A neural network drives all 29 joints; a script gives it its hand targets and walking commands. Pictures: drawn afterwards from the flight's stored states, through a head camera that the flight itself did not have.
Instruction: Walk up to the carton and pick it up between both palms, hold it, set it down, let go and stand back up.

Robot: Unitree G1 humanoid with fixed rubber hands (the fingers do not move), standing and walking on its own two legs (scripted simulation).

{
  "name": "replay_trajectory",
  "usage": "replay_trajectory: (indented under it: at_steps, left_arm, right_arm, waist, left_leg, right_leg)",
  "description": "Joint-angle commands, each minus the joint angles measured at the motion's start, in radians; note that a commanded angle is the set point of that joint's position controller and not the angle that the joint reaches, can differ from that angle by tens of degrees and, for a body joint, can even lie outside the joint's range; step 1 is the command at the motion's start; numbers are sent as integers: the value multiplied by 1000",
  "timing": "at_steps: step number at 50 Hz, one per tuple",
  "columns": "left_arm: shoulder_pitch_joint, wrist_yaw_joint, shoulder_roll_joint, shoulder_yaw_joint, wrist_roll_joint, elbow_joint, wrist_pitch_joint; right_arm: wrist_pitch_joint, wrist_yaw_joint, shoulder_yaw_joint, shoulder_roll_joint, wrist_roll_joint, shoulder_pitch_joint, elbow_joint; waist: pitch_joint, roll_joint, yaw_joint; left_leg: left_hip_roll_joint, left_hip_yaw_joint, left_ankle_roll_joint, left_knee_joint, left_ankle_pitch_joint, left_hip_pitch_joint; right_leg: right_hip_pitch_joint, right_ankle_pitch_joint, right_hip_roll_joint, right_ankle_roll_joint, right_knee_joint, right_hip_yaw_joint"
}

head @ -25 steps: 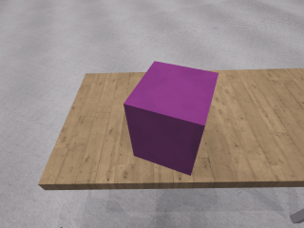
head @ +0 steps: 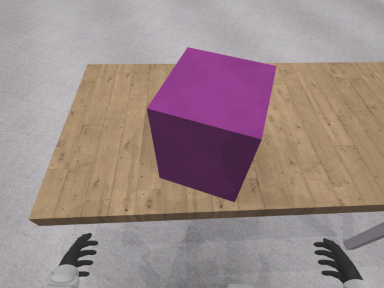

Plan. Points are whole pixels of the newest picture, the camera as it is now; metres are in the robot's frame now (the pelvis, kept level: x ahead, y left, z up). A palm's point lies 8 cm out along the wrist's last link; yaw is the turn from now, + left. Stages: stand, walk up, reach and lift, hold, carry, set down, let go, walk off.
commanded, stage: reach and lift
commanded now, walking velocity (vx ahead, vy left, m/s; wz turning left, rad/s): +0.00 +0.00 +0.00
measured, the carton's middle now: (212, 127) +0.46 -0.04 +0.05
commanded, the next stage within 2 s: none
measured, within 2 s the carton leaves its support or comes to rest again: neither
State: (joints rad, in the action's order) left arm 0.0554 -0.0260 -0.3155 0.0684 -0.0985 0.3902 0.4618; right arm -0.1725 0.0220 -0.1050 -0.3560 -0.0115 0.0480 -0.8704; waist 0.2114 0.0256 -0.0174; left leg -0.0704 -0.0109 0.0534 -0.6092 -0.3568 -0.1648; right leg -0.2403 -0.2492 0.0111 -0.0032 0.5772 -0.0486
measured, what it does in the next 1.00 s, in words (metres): stands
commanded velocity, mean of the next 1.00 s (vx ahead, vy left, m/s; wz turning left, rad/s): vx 0.00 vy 0.00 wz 0.00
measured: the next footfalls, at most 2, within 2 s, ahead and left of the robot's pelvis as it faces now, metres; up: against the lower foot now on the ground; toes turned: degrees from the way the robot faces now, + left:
none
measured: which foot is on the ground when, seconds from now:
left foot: down 0.00-1.00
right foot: down 0.00-1.00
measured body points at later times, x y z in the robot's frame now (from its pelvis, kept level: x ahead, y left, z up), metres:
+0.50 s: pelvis +0.00 +0.02 +0.01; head +0.01 +0.02 +0.46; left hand +0.18 +0.26 -0.05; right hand +0.13 -0.26 -0.06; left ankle -0.01 +0.15 -0.73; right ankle +0.04 -0.12 -0.73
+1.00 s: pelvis +0.02 +0.03 +0.02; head +0.03 +0.03 +0.47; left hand +0.20 +0.27 -0.01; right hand +0.17 -0.21 -0.02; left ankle -0.01 +0.15 -0.73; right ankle +0.04 -0.12 -0.73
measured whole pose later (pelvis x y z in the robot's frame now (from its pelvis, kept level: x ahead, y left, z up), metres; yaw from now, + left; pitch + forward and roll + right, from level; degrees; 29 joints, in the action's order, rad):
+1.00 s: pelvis +0.02 +0.03 +0.02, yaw -3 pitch -6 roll -1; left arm 0.34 -0.07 -0.34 -0.01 0.17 0.18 0.14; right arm -0.02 -0.11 -0.10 -0.09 0.05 0.41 -0.20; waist 0.10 -0.02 0.03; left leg -0.05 0.06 0.02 -0.35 -0.27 0.02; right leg -0.07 -0.14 0.02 -0.03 0.30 0.01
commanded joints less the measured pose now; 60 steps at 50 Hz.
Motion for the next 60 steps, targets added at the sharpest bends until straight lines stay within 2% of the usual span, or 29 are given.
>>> replay_trajectory:
  at_steps: [1,4,8,14,15,17,20,22,23,24,26,28,29,31,32,33,37,38,39,40,42,43,44,45,47,54,55,58,60]
  left_arm:
    - [59,21,-175,67,-13,-82,11]
    - [11,41,-154,55,15,-130,1]
    - [15,51,-101,11,62,-170,-21]
    - [30,66,-65,-3,84,-213,-50]
    - [56,66,-47,-20,88,-224,-63]
    - [56,63,-71,-4,101,-231,-96]
    - [63,46,-82,-2,126,-246,-134]
    - [80,45,-81,-3,121,-247,-149]
    - [94,43,-92,-2,118,-225,-146]
    - [115,39,-76,-11,132,-207,-147]
    - [115,23,-113,1,135,-184,-163]
    - [102,9,-132,13,143,-198,-180]
    - [96,5,-132,15,150,-217,-194]
    - [98,13,-124,5,162,-260,-214]
    - [119,7,-132,5,169,-240,-224]
    - [113,2,-151,18,163,-252,-230]
    - [140,-11,-165,16,196,-272,-274]
    - [151,-11,-166,13,213,-290,-278]
    - [169,-16,-169,6,213,-298,-290]
    - [165,-20,-157,2,220,-319,-297]
    - [198,-34,-166,-1,240,-293,-314]
    - [186,-34,-170,6,253,-343,-331]
    - [182,-34,-163,0,253,-344,-342]
    - [191,-37,-175,1,272,-374,-358]
    - [205,-35,-176,-5,273,-372,-375]
    - [230,-46,-164,-31,302,-435,-432]
    - [245,-45,-170,-37,317,-453,-441]
    - [262,-55,-167,-54,322,-439,-454]
    - [254,-59,-186,-35,329,-464,-480]
  right_arm:
    - [-3,-10,-75,-190,4,29,121]
    - [23,12,-101,-181,-6,20,164]
    - [69,27,-114,-145,-10,77,268]
    - [118,46,-137,-124,-23,87,407]
    - [116,47,-146,-132,-24,93,438]
    - [115,38,-133,-96,-32,123,464]
    - [118,11,-112,-41,-27,163,510]
    - [116,2,-114,-35,-26,156,545]
    - [124,-4,-115,-27,-32,171,549]
    - [122,-12,-112,-28,-30,173,572]
    - [138,-34,-94,23,-18,203,619]
    - [145,-57,-85,47,-24,217,644]
    - [136,-64,-82,50,-24,208,666]
    - [133,-69,-74,73,-9,229,655]
    - [135,-73,-66,83,-4,246,672]
    - [140,-78,-57,101,7,276,667]
    - [138,-104,-33,135,25,282,737]
    - [136,-108,-36,137,29,287,781]
    - [139,-112,-34,149,32,308,761]
    - [132,-114,-37,155,33,304,781]
    - [128,-123,-31,151,43,317,787]
    - [122,-130,-36,166,48,320,807]
    - [121,-132,-37,161,47,306,797]
    - [114,-135,-31,178,46,308,836]
    - [109,-132,-40,189,59,304,817]
    - [83,-151,-53,200,86,308,874]
    - [80,-157,-54,201,99,324,869]
    - [84,-165,-44,197,129,326,884]
    - [77,-176,-55,200,126,319,911]
  waist:
    - [-264,-18,2]
    - [-195,-57,7]
    - [-170,-50,12]
    - [-155,-106,18]
    - [-173,-107,5]
    - [-177,-84,13]
    - [-180,-29,28]
    - [-176,-39,27]
    - [-152,-32,37]
    - [-150,15,39]
    - [-146,27,51]
    - [-149,22,43]
    - [-174,10,59]
    - [-178,-50,39]
    - [-172,-29,49]
    - [-171,-53,47]
    - [-180,-47,48]
    - [-175,-23,51]
    - [-170,-39,37]
    - [-187,-48,46]
    - [-178,-26,45]
    - [-206,-23,46]
    - [-202,-57,43]
    - [-195,-43,50]
    - [-172,-84,53]
    - [-204,-99,40]
    - [-206,-76,40]
    - [-207,-112,31]
    - [-211,-107,46]
  left_leg:
    - [86,114,1,145,271,-44]
    - [66,117,9,210,166,-83]
    - [65,138,19,258,96,-95]
    - [37,138,14,332,18,-164]
    - [18,136,6,349,7,-183]
    - [21,143,-12,359,1,-217]
    - [47,152,-11,346,74,-141]
    - [60,152,4,344,92,-102]
    - [69,149,3,350,81,-82]
    - [73,146,3,341,102,-57]
    - [90,158,-15,333,104,-42]
    - [89,156,-22,345,112,-7]
    - [87,156,-24,342,138,-15]
    - [78,141,-17,353,144,-30]
    - [82,145,-15,348,147,-9]
    - [83,148,-23,353,150,-6]
    - [84,149,-24,343,129,-34]
    - [83,148,-30,340,146,-30]
    - [81,141,-22,348,149,-3]
    - [72,139,-22,348,186,-5]
    - [75,131,-17,343,205,-3]
    - [74,129,-13,344,230,7]
    - [59,123,-3,341,234,6]
    - [60,121,-7,337,245,3]
    - [60,111,4,340,277,17]
    - [46,83,29,310,364,29]
    - [51,81,24,304,392,46]
    - [49,73,38,293,443,25]
    - [48,75,41,292,439,45]
  right_leg:
    - [294,348,-26,-7,-112,-12]
    - [264,184,-43,16,-155,-2]
    - [286,139,-52,23,-190,0]
    - [319,125,-82,29,-164,-5]
    - [352,165,-96,28,-145,-18]
    - [402,175,-87,16,-145,-1]
    - [373,190,-70,11,-183,21]
    - [328,172,-70,11,-205,18]
    - [320,149,-71,10,-211,15]
    - [312,164,-67,3,-230,16]
    - [310,162,-52,-12,-246,34]
    - [314,173,-42,-18,-249,47]
    - [324,200,-40,-15,-245,57]
    - [349,203,-32,-9,-247,51]
    - [345,205,-29,-13,-257,53]
    - [346,195,-25,-18,-269,57]
    - [356,165,-11,-18,-274,65]
    - [331,188,-11,-22,-281,64]
    - [329,175,-9,-20,-284,64]
    - [333,194,-15,-14,-284,63]
    - [340,227,-14,-11,-280,68]
    - [350,237,-16,-16,-280,60]
    - [340,221,-18,1,-280,59]
    - [325,230,-16,-2,-283,60]
    - [320,221,-12,6,-290,54]
    - [313,223,-26,27,-282,46]
    - [318,254,-30,23,-285,47]
    - [346,277,-30,37,-284,56]
    - [328,246,-29,37,-292,62]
